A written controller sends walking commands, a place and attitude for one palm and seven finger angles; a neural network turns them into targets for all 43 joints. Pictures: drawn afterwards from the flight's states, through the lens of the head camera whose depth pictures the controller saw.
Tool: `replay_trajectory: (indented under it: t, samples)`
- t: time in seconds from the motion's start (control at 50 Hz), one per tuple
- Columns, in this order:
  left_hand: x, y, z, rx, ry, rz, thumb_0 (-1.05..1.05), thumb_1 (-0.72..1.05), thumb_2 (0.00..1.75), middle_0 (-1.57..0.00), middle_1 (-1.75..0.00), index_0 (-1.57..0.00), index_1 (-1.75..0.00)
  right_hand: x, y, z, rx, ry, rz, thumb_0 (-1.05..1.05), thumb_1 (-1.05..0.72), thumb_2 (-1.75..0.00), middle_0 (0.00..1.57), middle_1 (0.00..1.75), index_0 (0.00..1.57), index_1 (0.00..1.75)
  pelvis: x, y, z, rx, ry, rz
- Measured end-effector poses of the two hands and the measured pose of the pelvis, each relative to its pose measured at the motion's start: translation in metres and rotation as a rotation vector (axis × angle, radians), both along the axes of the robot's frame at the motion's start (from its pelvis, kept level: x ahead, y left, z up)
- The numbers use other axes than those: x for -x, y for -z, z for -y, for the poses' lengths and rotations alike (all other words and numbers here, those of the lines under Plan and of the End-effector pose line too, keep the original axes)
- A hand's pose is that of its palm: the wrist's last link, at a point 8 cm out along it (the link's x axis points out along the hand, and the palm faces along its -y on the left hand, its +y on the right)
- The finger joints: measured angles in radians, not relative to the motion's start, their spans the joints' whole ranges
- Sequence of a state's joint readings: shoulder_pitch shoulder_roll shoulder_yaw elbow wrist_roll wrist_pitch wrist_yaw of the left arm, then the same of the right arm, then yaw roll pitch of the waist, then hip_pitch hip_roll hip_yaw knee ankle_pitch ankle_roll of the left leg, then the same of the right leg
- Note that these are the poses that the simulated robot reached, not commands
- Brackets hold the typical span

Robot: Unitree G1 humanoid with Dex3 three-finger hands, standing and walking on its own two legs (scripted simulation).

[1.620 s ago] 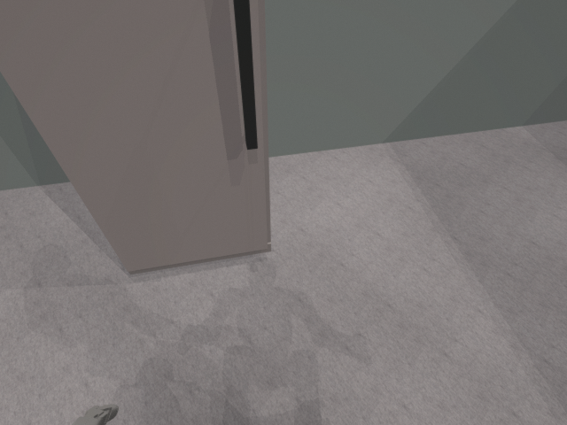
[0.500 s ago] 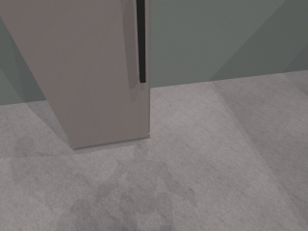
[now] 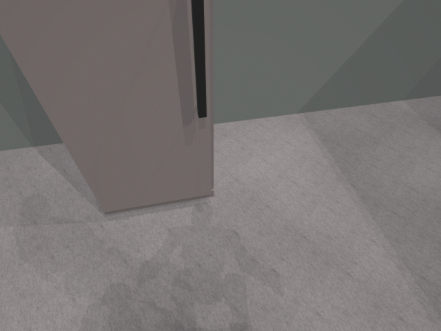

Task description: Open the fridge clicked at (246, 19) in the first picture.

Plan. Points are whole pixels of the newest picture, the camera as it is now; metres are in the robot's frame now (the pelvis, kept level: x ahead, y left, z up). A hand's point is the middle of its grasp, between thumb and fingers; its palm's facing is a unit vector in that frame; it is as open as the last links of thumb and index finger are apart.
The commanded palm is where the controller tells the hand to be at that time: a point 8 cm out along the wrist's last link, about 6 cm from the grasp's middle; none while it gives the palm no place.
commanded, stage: turn to face it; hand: right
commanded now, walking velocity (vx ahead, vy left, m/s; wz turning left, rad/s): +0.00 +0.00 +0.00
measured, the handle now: (198, 46) +0.83 +0.11 +0.12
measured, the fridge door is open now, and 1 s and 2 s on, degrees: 0 0 0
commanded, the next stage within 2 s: take the last steps up to it in 0.62 s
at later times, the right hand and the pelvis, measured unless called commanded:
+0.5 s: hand out of the picture +0.06 -0.19 -0.18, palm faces -0.13 +0.97 -0.22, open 7.3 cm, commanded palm none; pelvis -0.02 -0.01 -0.02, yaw +6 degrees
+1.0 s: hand out of the picture +0.04 -0.18 -0.18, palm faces -0.19 +0.97 -0.18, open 7.3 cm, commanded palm none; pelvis +0.00 -0.01 -0.01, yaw +14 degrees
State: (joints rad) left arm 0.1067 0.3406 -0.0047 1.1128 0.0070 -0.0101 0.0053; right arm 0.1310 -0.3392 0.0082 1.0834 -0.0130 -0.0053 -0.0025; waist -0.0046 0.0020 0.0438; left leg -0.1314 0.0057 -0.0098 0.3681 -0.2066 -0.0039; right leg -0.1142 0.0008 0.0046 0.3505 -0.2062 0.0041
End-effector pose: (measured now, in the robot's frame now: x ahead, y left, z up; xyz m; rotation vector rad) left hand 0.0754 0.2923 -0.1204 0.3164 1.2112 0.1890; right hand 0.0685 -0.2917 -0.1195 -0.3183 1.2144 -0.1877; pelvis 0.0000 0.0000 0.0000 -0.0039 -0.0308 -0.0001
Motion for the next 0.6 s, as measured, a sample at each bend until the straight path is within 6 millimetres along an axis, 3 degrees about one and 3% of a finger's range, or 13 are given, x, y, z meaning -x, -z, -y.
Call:
replay_trajectory:
  t: [0.16, 0.26, 0.46, 0.6]
  samples:
    - [-0.003, 0.0, 0.002, 0.0, -0.009, 0.019, 0.0, 0.9, 0.9, -0.21, -0.3, -0.2, -0.3, -0.002, 0.001, 0.0, 0.002, -0.005, -0.004, 0.0, -0.91, -0.9, 0.2, 0.3, 0.2, 0.3, 0.001, 0.001, 0.001, 0.0, -0.021, -0.003]
    - [0.007, 0.008, 0.014, 0.024, -0.054, 0.031, 0.0, 0.91, 0.9, -0.21, -0.3, -0.2, -0.3, 0.0, 0.01, -0.012, -0.017, -0.022, -0.033, 0.0, -0.91, -0.9, 0.2, 0.3, 0.2, 0.3, 0.003, 0.005, 0.001, 0.002, -0.058, -0.008]
    - [0.065, 0.031, 0.042, 0.1, -0.17, -0.038, 0.0, 0.91, 0.9, -0.21, -0.3, -0.2, -0.3, 0.01, 0.031, -0.05, -0.107, -0.077, -0.066, 0.0, -0.91, -0.9, 0.2, 0.3, 0.2, 0.3, 0.017, 0.016, 0.003, 0.0, -0.106, -0.021]
    - [0.111, 0.032, 0.062, 0.099, -0.245, -0.101, 0.0, 0.91, 0.9, -0.21, -0.3, -0.2, -0.3, 0.007, 0.039, -0.053, -0.147, -0.098, -0.069, 0.0, -0.91, -0.9, 0.21, 0.3, 0.2, 0.3, 0.023, 0.018, 0.016, 0.005, -0.134, -0.035]
